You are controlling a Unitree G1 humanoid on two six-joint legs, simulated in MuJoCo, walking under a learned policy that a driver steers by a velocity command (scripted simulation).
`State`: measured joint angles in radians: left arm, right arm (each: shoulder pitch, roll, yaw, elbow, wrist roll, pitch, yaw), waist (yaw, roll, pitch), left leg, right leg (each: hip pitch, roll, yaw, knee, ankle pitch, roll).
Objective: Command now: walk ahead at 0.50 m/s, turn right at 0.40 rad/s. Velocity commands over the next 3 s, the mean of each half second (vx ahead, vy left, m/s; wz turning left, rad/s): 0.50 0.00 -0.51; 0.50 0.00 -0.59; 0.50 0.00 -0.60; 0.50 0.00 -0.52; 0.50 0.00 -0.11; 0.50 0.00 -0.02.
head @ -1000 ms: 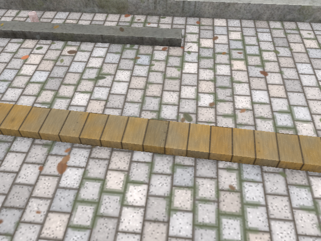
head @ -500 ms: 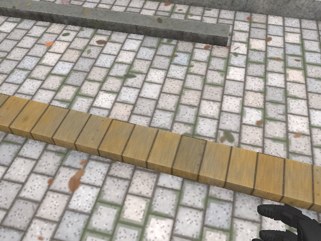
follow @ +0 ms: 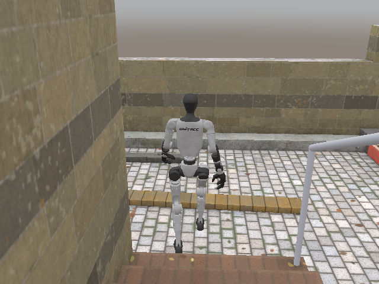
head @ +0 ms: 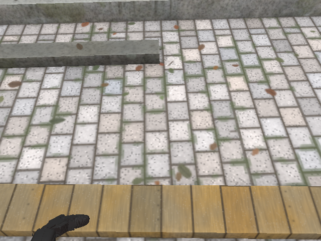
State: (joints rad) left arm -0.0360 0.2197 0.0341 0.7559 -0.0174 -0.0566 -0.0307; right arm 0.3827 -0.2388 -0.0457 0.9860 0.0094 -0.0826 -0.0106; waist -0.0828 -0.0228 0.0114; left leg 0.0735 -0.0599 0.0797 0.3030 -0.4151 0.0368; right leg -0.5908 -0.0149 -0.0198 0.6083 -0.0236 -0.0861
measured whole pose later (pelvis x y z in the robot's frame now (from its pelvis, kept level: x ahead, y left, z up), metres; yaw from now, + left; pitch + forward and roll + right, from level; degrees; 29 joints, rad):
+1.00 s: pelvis +0.48 -0.10 -0.01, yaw -35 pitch +0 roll +2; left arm 0.64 0.10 0.00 0.97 -0.01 -0.02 0.03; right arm -0.08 -0.13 0.01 0.61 0.03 -0.09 0.03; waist 0.12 0.03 0.00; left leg -0.80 0.04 0.05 1.50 -0.50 -0.01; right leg -0.07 0.02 0.12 0.62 -0.54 -0.03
